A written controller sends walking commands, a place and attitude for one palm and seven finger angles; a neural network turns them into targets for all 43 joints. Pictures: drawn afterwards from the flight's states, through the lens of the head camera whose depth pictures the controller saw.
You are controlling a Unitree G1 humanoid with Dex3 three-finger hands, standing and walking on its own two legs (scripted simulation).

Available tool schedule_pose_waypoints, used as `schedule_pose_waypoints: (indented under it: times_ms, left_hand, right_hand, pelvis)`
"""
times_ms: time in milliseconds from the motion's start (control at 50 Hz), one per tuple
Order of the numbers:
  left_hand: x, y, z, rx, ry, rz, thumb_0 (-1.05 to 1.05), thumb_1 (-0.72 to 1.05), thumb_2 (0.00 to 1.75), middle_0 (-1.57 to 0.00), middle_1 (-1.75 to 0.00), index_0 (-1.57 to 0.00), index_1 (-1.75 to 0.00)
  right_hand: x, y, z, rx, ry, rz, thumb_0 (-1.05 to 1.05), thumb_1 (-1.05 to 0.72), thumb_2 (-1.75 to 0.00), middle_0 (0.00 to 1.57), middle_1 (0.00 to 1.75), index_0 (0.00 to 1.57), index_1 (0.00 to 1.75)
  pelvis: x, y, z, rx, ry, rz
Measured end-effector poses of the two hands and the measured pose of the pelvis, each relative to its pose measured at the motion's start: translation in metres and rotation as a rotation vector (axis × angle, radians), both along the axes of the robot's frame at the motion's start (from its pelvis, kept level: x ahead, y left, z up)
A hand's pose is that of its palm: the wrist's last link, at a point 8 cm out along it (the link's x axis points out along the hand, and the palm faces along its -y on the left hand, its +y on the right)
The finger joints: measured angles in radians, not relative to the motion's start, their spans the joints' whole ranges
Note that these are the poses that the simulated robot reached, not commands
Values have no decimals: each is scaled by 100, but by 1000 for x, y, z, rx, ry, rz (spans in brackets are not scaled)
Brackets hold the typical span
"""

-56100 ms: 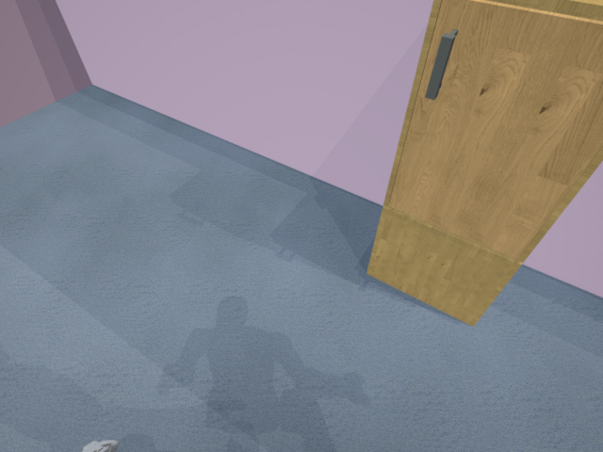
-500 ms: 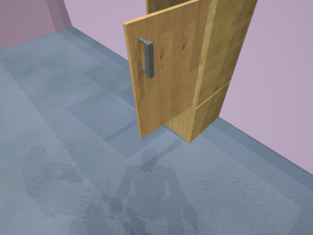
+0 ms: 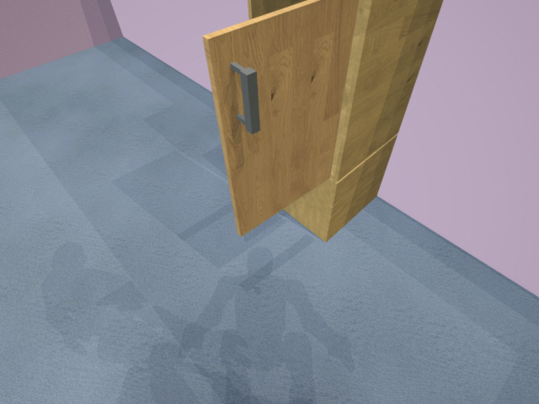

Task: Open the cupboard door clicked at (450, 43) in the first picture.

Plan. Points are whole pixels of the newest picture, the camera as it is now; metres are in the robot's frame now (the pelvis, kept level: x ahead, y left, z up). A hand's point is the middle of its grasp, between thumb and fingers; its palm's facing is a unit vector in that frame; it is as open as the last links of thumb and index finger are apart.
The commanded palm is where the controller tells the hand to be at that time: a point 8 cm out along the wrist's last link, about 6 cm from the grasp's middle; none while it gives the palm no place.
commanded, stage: look to check the result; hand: left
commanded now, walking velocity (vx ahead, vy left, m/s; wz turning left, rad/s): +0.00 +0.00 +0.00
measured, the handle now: (244, 98) +0.63 +0.08 +0.12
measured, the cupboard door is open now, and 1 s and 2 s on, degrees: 86 86 86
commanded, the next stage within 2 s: stand and wait in 0.22 s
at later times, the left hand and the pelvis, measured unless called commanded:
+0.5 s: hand out of the picture +0.10 +0.23 -0.15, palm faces -0.01 -0.94 -0.33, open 7.4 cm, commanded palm none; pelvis +0.02 -0.01 +0.00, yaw +0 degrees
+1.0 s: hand out of the picture +0.10 +0.22 -0.16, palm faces -0.02 -0.94 -0.33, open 7.4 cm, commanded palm none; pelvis +0.03 -0.01 +0.00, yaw -1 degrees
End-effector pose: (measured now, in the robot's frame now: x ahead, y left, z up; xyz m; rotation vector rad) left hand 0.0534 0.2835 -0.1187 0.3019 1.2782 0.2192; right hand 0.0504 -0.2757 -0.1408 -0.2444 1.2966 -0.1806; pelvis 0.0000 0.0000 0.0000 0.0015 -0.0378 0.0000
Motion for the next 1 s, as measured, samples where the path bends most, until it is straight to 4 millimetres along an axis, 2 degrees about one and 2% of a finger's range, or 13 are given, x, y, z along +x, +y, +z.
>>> schedule_pose_waypoints:
  times_ms: [180, 340, 520, 1000]
  left_hand:
    - [16, -3, 2, 1, -13, -9, 1, 90, 90, -21, -30, -21, -30]
    - [30, -9, 2, -3, -33, -14, 1, 90, 90, -21, -30, -21, -30]
    - [37, -13, 1, -7, -30, -18, 1, 90, 90, -21, -30, -21, -30]
    - [40, -15, -2, -15, -11, -17, 1, 90, 90, -21, -30, -21, -30]
  right_hand:
    - [25, -8, 4, -11, -31, 18, 1, -90, -89, 20, 30, 20, 30]
    - [37, -11, 6, -13, -41, 21, 1, -90, -89, 20, 30, 20, 30]
    - [37, -11, 5, -10, -23, 13, 1, -90, -89, 20, 30, 20, 30]
    - [32, -7, 3, -6, 0, -9, 1, -90, -89, 20, 30, 20, 30]
  pelvis:
    - [9, -4, 1, 2, 6, 1]
    - [18, -8, 1, 3, 7, 2]
    - [25, -10, 2, 4, 10, -1]
    - [34, -9, 2, 6, 11, -10]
